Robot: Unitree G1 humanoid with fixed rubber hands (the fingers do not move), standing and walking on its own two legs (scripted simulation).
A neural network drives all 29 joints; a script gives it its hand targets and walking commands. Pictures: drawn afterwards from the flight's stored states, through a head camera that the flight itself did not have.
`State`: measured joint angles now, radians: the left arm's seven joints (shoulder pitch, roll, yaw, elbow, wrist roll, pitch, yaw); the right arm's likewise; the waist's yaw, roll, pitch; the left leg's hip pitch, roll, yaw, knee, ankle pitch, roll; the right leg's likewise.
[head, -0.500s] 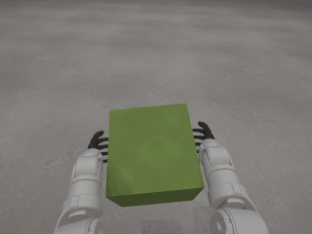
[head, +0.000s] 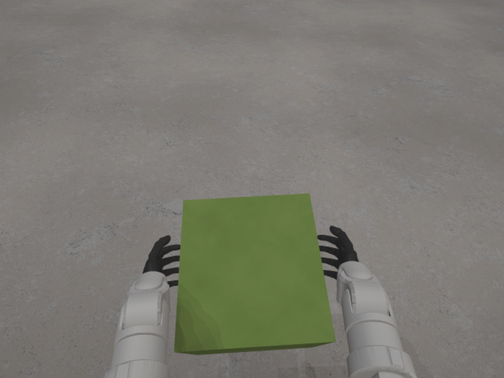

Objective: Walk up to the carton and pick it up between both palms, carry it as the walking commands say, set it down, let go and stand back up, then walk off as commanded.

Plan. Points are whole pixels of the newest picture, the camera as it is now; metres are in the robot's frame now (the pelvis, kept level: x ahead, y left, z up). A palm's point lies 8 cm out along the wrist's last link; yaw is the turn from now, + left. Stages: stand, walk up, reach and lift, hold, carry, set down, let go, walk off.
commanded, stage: set down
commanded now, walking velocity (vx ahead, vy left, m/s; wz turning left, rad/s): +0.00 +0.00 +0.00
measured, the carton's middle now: (250, 277) +0.32 +0.02 -0.09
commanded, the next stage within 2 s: none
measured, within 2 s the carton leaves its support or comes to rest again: neither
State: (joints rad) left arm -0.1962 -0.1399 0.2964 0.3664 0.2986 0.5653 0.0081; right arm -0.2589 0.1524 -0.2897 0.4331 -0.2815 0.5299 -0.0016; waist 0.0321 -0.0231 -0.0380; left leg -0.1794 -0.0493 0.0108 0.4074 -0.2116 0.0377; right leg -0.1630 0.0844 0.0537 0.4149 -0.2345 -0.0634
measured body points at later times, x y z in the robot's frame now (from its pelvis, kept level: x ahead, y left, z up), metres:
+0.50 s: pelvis -0.07 +0.02 -0.04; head +0.05 +0.02 +0.39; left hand +0.28 +0.18 -0.09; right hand +0.31 -0.14 -0.08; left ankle +0.00 +0.10 -0.74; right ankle -0.01 -0.08 -0.74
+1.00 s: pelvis -0.06 +0.01 -0.10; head +0.14 +0.02 +0.30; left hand +0.32 +0.19 -0.18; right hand +0.35 -0.14 -0.17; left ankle +0.00 +0.10 -0.74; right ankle -0.01 -0.08 -0.74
